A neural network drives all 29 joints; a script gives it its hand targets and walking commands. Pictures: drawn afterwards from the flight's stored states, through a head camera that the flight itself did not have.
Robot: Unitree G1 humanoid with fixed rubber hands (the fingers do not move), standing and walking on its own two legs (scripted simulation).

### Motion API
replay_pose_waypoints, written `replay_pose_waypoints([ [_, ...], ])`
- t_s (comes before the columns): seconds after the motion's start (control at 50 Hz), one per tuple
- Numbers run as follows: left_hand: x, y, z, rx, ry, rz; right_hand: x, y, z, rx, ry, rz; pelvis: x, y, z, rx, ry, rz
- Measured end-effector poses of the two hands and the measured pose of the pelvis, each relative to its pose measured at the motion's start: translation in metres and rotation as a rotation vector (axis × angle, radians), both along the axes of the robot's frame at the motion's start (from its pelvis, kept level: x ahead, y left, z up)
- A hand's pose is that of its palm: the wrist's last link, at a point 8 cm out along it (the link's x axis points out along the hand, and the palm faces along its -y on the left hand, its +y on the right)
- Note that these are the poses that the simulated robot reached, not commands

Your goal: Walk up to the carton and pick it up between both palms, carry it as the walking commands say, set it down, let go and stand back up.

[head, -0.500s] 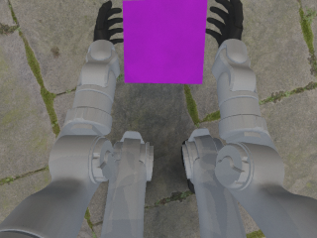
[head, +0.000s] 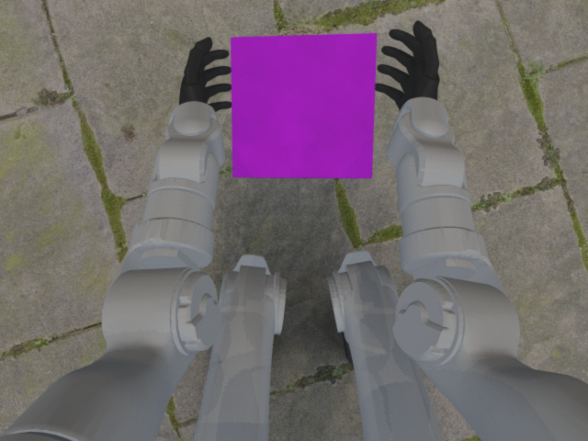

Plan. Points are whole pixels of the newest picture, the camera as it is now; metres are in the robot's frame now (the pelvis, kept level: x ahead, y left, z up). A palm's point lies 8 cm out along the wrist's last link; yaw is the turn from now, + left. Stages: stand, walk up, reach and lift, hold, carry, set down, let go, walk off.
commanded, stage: reach and lift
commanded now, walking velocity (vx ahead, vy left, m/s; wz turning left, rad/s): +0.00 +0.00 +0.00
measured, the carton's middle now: (305, 119) +0.52 +0.00 -0.18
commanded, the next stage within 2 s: none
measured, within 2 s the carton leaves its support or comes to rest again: neither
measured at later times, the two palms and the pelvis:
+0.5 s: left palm (182, 96) +0.49 +0.13 -0.02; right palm (448, 86) +0.48 -0.13 +0.00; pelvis +0.01 +0.00 +0.05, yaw +0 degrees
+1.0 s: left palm (159, 79) +0.47 +0.13 +0.05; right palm (501, 66) +0.47 -0.13 +0.08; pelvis +0.02 +0.00 +0.11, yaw +0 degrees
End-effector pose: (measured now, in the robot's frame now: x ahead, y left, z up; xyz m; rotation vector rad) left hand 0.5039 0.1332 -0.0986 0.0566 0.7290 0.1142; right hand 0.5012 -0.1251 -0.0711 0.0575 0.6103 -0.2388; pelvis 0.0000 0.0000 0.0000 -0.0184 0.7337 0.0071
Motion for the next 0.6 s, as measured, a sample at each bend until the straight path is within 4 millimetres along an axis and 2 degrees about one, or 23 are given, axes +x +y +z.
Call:
replay_pose_waypoints([
  [0.6,-0.021,-0.003,0.091,0.008,-0.002,0.001,-0.021,-0.003,0.09,-0.02,0.005,0.004,0.008,0.0,0.064,0.002,-0.064,0.0],
])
